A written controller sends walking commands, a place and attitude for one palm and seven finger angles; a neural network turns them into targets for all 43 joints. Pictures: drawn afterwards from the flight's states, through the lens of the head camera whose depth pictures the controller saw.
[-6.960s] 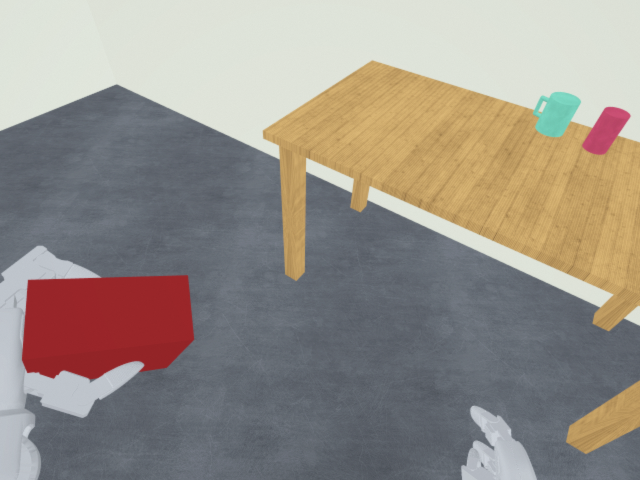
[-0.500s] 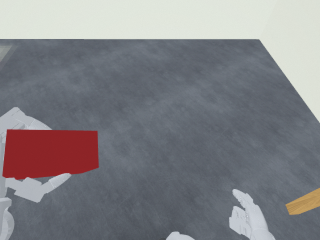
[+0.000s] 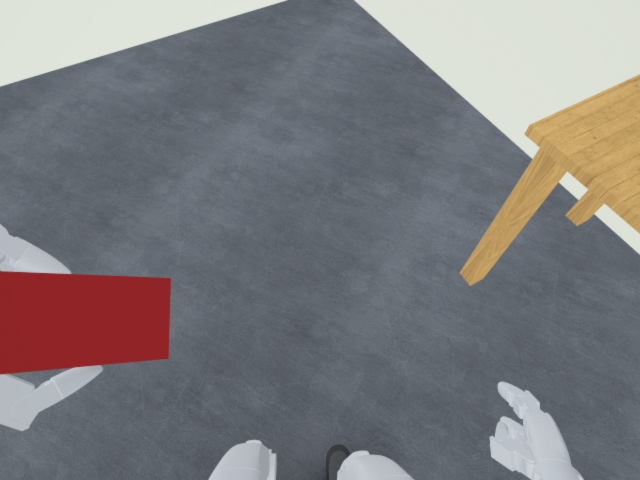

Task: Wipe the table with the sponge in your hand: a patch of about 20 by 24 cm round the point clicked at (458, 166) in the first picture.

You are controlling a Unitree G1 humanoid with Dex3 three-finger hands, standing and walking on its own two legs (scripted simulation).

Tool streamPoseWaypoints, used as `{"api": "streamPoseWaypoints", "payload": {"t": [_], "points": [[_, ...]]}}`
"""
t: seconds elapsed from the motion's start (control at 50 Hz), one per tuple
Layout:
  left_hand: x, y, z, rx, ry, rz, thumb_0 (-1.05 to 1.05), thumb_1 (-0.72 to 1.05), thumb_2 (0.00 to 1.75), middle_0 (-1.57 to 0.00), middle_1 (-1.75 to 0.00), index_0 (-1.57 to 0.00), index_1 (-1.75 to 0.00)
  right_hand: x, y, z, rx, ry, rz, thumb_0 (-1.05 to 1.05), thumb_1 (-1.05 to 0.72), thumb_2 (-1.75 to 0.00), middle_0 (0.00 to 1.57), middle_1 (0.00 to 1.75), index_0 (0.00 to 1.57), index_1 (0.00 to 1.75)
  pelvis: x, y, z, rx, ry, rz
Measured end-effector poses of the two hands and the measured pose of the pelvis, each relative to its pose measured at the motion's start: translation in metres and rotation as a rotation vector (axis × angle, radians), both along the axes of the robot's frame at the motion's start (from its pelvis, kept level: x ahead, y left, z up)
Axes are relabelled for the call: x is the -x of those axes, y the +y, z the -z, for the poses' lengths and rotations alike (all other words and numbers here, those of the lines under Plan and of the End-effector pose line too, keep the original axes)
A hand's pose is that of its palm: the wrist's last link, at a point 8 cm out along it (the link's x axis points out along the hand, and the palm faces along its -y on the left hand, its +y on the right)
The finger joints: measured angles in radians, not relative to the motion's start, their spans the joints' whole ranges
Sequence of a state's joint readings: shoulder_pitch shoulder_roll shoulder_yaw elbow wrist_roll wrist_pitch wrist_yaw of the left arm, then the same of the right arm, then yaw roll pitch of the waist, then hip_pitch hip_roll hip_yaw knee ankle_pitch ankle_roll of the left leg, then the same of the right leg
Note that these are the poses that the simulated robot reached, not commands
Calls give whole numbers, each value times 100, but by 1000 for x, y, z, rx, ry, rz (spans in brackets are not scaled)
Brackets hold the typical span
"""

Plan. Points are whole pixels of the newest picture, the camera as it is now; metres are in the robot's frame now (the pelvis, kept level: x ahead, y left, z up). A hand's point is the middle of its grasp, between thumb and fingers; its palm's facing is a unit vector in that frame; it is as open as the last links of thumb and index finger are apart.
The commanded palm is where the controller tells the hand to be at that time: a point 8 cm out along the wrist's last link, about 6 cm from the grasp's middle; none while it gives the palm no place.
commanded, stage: turn to face it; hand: left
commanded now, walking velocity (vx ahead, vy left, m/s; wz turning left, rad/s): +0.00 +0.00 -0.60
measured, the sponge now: (91, 323) +0.24 +0.19 +0.16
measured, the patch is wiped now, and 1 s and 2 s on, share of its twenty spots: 0.00 0.00 0.00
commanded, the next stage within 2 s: none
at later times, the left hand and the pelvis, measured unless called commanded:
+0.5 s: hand (127, 360) +0.21 +0.15 +0.17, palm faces +0.22 -0.84 -0.50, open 10.3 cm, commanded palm +0.17 +0.18 +0.18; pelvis -0.06 -0.04 -0.01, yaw -18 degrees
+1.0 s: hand (295, 382) +0.19 +0.02 +0.17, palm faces -0.10 -0.85 -0.52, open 10.3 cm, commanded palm +0.17 +0.06 +0.18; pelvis -0.12 -0.07 -0.01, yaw -36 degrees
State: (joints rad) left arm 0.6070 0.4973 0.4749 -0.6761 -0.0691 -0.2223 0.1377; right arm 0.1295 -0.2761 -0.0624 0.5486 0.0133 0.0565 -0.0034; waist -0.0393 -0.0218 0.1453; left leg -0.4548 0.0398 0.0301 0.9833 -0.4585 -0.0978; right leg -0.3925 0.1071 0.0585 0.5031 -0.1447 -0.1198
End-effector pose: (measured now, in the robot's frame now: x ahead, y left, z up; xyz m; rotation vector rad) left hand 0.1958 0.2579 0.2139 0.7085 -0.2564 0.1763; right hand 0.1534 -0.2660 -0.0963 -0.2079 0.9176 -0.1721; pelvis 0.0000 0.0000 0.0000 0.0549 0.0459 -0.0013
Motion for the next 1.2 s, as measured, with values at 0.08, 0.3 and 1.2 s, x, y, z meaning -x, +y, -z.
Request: {"api": "streamPoseWaypoints", "payload": {"t": [0.08, 0.3, 1.2], "points": [[6, 3, 0, 22, -26, -39, -1, -51, 100, -70, -137, -72, -135, 12, -15, -9, 7, -27, 45, 2, -91, -90, 20, 30, 19, 30, 7, -6, -2, -6, 7, 45], [29, -22, 37, 239, -35, 36, -1, -51, 100, -70, -137, -72, -135, 47, 4, -20, -3, -105, 18, 1, -90, -90, 20, 30, 19, 30, 48, -7, 5, 6, 8, 130], [46, -280, 42, 228, -10, 582, -1, -52, 100, -70, -137, -72, -136, 310, -82, 19, -128, -216, 565, 2, -90, -90, 20, 30, 20, 30, 166, -100, 24, 83, -57, 742]]}}
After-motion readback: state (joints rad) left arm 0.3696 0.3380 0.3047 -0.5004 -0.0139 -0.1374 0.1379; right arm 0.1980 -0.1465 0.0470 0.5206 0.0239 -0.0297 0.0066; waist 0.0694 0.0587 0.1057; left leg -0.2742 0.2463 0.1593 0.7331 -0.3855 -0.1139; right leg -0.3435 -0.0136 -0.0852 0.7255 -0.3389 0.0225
